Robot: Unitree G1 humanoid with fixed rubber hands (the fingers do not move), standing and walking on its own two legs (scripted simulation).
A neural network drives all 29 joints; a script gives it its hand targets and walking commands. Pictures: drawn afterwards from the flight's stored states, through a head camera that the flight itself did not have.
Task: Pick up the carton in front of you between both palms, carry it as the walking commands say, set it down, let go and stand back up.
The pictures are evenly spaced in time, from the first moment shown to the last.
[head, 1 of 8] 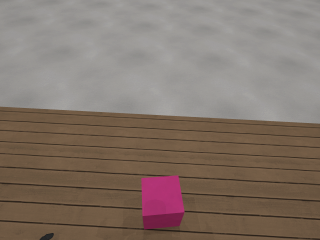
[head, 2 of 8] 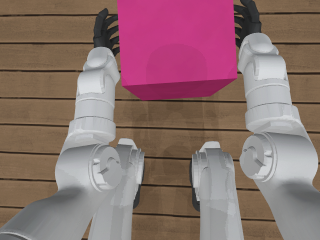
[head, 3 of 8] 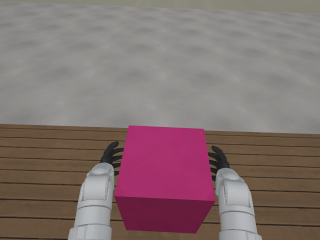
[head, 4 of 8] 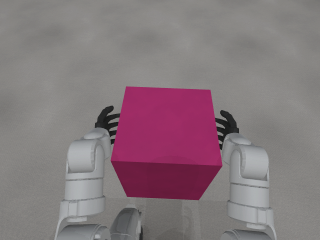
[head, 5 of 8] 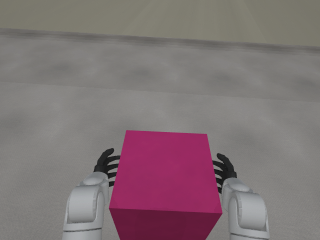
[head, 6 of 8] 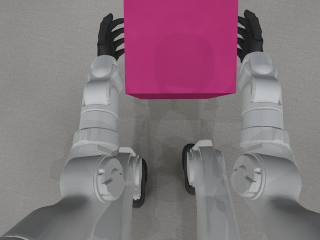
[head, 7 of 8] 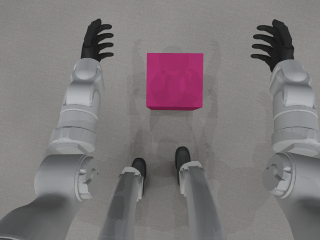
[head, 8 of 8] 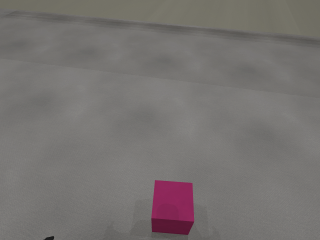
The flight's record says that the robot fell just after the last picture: no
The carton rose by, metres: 0.69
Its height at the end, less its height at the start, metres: -0.09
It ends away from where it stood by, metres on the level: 3.36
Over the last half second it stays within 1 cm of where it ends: yes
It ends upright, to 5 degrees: yes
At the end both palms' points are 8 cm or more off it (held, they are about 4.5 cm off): yes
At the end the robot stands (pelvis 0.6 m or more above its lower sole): yes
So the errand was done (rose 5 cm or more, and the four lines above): yes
